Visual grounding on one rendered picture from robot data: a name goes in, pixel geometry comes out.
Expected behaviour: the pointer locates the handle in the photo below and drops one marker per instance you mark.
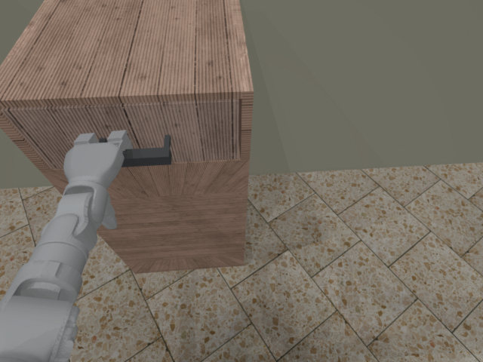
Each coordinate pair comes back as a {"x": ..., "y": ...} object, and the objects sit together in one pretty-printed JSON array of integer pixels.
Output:
[{"x": 147, "y": 157}]

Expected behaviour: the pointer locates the drawer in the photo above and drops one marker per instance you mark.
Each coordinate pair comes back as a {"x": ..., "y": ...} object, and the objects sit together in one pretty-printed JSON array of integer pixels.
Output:
[{"x": 200, "y": 130}]

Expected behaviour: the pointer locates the cabinet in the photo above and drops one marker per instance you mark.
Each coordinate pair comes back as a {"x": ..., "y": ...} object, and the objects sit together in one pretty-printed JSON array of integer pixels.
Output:
[{"x": 182, "y": 216}]

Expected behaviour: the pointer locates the robot left forearm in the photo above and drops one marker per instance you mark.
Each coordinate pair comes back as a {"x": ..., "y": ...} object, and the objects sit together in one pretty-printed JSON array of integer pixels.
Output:
[{"x": 54, "y": 270}]

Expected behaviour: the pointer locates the left robot hand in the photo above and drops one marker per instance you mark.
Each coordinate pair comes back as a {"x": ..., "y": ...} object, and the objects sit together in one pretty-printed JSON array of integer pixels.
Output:
[{"x": 100, "y": 163}]

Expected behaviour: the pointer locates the left robot upper arm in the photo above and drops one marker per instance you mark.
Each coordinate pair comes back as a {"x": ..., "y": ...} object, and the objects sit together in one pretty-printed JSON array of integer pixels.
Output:
[{"x": 37, "y": 330}]

